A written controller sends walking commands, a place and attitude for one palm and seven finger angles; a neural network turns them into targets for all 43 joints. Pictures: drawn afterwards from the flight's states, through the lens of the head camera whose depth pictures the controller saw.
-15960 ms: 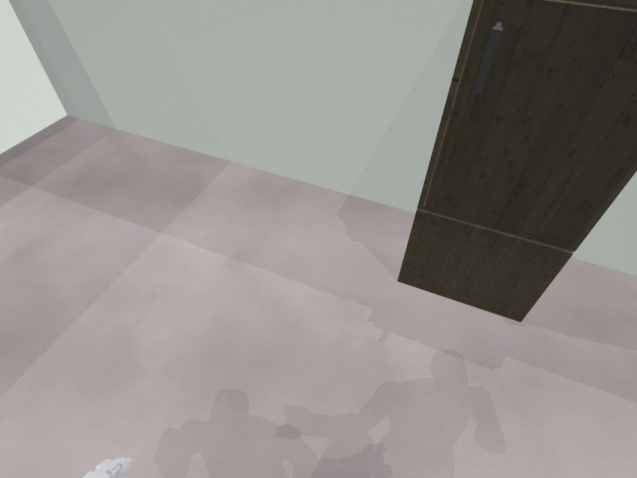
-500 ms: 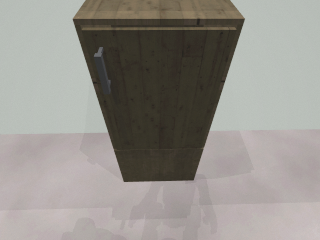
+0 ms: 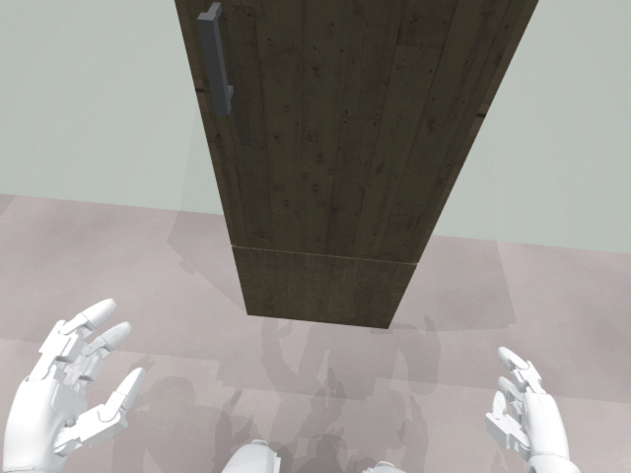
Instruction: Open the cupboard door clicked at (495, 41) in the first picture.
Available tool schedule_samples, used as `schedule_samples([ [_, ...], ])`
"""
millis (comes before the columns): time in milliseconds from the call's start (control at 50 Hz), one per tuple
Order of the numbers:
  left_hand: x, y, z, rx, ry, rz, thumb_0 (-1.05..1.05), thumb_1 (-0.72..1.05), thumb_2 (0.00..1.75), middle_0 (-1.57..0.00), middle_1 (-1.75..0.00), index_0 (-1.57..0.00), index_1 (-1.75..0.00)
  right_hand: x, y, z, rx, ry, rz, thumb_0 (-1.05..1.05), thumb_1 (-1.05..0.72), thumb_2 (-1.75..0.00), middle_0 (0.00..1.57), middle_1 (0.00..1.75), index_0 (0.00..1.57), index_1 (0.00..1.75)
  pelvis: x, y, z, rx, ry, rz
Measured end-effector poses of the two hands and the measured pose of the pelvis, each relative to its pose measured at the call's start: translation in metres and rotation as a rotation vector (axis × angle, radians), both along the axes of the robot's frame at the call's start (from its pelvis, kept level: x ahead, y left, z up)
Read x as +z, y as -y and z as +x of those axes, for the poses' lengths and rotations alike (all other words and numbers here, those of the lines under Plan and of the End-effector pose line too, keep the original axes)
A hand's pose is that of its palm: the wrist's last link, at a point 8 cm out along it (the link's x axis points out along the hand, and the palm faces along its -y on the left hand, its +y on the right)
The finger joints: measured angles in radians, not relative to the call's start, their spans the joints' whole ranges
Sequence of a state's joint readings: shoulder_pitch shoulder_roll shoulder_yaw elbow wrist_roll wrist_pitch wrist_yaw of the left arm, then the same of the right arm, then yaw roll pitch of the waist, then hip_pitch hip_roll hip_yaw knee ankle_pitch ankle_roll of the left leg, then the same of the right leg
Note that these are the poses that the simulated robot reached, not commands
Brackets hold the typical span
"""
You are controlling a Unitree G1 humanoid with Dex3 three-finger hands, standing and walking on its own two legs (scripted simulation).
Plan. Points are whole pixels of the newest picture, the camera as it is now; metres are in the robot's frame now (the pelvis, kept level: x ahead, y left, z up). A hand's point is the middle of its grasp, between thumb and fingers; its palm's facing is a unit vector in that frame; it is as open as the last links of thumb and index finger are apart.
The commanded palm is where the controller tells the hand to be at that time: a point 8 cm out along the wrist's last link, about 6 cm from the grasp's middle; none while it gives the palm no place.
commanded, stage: raise the hand with hooked fingers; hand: left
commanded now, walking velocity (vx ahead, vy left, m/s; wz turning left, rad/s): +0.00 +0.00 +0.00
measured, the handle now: (219, 61) +0.58 +0.22 +0.20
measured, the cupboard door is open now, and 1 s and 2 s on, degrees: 0 0 0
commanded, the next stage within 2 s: move the hooked fingers beside the handle in 1.58 s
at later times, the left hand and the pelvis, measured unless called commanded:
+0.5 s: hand (91, 299) +0.25 +0.27 +0.12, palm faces +0.04 -1.00 -0.05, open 12.2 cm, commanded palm +0.22 +0.32 +0.14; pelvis +0.00 +0.04 +0.03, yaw -1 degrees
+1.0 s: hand (32, 191) +0.30 +0.31 +0.21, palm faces +0.11 -0.99 -0.05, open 13.9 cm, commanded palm +0.27 +0.35 +0.21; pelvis +0.01 +0.04 +0.06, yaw -1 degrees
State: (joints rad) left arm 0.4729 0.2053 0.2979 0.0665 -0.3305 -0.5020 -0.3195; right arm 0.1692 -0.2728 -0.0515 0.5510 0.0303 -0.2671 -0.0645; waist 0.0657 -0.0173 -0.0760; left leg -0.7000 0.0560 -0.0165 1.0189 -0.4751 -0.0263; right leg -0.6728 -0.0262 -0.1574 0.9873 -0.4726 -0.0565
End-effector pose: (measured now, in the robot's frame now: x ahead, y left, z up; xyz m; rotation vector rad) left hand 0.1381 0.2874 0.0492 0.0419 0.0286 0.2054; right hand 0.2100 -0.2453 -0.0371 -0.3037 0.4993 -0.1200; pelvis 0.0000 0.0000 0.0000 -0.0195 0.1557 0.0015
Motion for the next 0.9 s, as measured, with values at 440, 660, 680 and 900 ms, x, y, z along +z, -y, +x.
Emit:
schedule_samples([
  [440, 0.070, -0.034, 0.079, -0.123, 0.050, 0.013, 0.00, -0.02, 0.51, -0.27, -0.89, -0.26, -0.89, -0.006, -0.024, -0.079, -0.102, -0.175, 0.050, 0.02, -0.90, -0.89, 0.20, 0.30, 0.20, 0.30, 0.031, -0.031, 0.005, -0.025, 0.057, -0.006],
  [660, 0.115, -0.053, 0.106, -0.140, 0.140, 0.035, -0.01, -0.28, 0.40, -0.29, -1.06, -0.28, -1.06, 0.027, -0.050, -0.039, -0.053, -0.023, 0.058, 0.02, -0.90, -0.89, 0.20, 0.30, 0.20, 0.30, 0.043, -0.042, 0.009, -0.023, 0.122, -0.010],
  [680, 0.120, -0.056, 0.108, -0.134, 0.148, 0.031, -0.01, -0.30, 0.39, -0.29, -1.07, -0.29, -1.07, 0.028, -0.054, -0.036, -0.045, -0.014, 0.065, 0.02, -0.90, -0.89, 0.20, 0.30, 0.20, 0.30, 0.044, -0.043, 0.009, -0.022, 0.128, -0.010],
  [900, 0.136, -0.067, 0.126, -0.123, 0.046, 0.017, -0.01, -0.47, 0.31, -0.30, -1.18, -0.30, -1.18, 0.032, -0.070, -0.024, 0.003, -0.031, 0.098, 0.02, -0.90, -0.89, 0.20, 0.30, 0.20, 0.30, 0.053, -0.042, 0.011, -0.020, 0.159, -0.004],
])
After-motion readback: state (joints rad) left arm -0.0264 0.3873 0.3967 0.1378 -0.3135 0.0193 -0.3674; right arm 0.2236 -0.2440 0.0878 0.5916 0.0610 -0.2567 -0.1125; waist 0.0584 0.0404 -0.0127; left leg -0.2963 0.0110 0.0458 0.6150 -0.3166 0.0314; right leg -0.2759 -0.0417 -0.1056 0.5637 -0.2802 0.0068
